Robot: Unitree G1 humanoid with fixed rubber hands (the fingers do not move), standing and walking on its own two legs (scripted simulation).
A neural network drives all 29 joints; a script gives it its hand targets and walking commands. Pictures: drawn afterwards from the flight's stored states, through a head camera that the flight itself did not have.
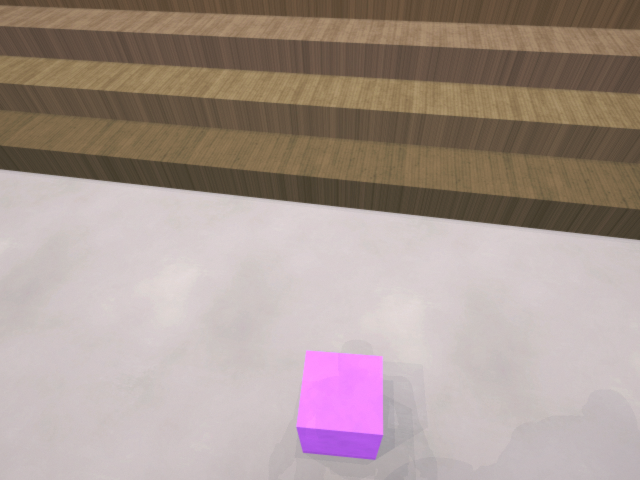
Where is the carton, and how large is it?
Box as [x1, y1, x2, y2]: [296, 350, 382, 459]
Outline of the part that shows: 306,350 296,425 303,452 374,459 382,436 382,356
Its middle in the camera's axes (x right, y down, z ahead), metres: +0.06 +0.46 +1.09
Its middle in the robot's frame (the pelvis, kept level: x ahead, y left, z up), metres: +0.43 +0.01 -0.65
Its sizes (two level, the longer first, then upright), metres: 0.210 0.200 0.250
